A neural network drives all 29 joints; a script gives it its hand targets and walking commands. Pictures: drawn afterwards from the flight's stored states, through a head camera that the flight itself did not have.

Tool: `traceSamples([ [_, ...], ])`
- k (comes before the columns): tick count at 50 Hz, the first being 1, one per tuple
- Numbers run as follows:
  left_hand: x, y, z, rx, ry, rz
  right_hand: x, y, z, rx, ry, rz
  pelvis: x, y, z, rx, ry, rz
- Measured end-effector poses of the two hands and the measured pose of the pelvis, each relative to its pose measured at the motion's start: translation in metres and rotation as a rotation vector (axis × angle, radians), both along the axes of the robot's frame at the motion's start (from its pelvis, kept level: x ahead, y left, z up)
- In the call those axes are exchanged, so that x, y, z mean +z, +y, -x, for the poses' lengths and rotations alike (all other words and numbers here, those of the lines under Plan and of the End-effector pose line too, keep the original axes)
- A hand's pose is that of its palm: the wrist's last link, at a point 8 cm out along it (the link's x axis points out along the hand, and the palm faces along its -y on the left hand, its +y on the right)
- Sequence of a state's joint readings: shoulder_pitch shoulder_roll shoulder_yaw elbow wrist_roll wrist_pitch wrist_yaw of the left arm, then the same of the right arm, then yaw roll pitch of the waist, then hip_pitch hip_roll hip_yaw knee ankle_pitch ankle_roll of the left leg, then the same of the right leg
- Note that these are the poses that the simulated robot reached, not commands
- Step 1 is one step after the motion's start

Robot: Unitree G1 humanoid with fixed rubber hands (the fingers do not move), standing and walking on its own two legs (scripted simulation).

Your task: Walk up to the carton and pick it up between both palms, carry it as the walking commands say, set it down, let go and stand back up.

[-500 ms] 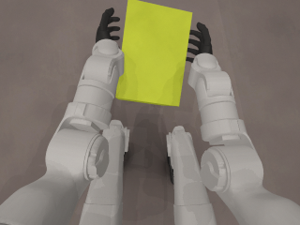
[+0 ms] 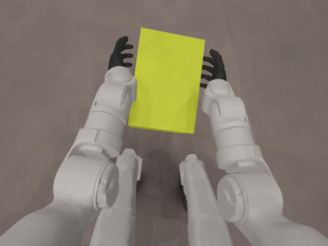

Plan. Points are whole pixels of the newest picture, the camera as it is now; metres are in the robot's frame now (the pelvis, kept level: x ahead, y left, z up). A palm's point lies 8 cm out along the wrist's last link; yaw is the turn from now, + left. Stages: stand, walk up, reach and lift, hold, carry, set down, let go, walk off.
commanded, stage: reach and lift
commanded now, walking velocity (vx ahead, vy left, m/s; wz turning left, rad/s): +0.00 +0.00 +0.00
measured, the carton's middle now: (162, 90) +0.48 +0.02 -0.11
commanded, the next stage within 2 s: none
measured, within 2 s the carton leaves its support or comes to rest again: neither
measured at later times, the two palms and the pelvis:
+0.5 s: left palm (102, 63) +0.45 +0.14 +0.06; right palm (223, 75) +0.44 -0.08 +0.06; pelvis +0.01 +0.01 +0.06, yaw +0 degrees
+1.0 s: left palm (92, 29) +0.44 +0.12 +0.16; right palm (272, 41) +0.44 -0.11 +0.17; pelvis +0.08 +0.01 +0.11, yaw +0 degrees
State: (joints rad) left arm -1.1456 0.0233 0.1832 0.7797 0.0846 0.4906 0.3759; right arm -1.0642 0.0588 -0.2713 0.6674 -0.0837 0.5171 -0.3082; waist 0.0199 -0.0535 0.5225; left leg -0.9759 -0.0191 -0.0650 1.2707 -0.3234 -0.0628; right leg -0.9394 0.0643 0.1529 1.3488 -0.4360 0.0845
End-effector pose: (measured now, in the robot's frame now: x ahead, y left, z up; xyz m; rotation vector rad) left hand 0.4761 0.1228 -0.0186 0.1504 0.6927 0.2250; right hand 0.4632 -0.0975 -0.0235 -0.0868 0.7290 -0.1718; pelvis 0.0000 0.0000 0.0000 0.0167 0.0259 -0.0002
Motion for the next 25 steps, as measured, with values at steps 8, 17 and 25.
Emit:
traceSamples([
  [8,0.037,0.0,0.002,0.034,-0.034,0.04,0.038,0.0,0.001,-0.005,-0.033,0.009,0.015,0.001,-0.003,-0.002,-0.038,0.001],
  [17,0.058,0.008,0.012,0.038,-0.02,0.042,0.059,0.009,0.011,-0.005,-0.017,0.005,0.04,0.007,-0.009,0.0,-0.054,0.01],
  [25,0.076,0.013,0.025,0.031,-0.015,0.038,0.082,0.014,0.02,-0.008,-0.02,0.013,0.055,0.013,-0.013,0.001,-0.086,0.018],
])
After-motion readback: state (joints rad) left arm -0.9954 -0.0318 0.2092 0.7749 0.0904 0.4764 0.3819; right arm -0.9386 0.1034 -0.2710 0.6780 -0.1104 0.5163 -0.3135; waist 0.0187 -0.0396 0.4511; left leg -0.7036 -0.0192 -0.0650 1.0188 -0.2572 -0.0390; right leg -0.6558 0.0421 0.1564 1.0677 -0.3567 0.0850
